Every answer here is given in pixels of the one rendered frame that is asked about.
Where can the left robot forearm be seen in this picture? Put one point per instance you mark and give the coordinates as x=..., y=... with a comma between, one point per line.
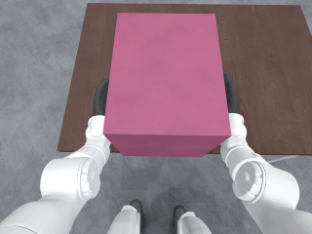
x=96, y=146

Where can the right robot upper arm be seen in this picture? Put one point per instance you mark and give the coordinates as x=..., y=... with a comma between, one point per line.
x=270, y=196

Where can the right robot hand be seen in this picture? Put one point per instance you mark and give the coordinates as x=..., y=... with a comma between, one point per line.
x=231, y=94

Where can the left robot hand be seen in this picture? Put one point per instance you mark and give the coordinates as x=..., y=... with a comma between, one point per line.
x=100, y=100

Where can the carton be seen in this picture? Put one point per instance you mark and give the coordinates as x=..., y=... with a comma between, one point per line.
x=166, y=93

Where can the left robot upper arm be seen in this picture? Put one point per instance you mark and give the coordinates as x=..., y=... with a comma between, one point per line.
x=67, y=184

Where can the right robot forearm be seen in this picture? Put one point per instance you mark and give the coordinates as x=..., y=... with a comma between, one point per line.
x=235, y=151

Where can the robot right thigh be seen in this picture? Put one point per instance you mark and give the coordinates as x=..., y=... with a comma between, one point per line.
x=192, y=225

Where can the table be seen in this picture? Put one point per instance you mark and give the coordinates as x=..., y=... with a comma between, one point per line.
x=265, y=49

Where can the robot right shin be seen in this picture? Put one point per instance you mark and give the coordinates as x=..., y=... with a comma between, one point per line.
x=187, y=214

